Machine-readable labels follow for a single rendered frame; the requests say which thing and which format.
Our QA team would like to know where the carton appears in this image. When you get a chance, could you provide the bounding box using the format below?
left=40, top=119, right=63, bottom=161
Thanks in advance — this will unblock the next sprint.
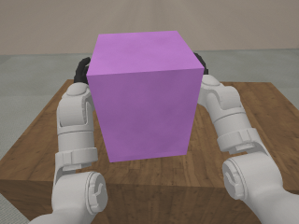
left=86, top=31, right=205, bottom=162

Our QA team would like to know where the left robot upper arm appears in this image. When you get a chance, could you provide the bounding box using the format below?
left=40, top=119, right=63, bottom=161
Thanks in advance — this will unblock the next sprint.
left=28, top=171, right=108, bottom=224

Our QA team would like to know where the right robot upper arm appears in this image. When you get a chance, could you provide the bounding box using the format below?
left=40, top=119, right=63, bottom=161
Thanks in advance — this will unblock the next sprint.
left=222, top=151, right=299, bottom=224

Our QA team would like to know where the left robot forearm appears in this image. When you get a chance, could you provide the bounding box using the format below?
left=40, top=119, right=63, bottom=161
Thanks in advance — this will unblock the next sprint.
left=51, top=82, right=98, bottom=210

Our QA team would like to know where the left robot hand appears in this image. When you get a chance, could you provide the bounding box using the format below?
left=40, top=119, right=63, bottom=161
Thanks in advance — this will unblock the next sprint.
left=73, top=57, right=91, bottom=85

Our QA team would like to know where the right robot forearm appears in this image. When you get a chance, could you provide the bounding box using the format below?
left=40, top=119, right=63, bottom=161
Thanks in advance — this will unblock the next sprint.
left=197, top=75, right=283, bottom=186

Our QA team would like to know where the right robot hand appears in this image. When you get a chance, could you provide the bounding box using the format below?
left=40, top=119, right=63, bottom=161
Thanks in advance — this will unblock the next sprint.
left=193, top=53, right=208, bottom=75

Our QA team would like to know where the pedestal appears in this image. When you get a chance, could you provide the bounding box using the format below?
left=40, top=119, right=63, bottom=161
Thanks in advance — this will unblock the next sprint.
left=0, top=79, right=299, bottom=224

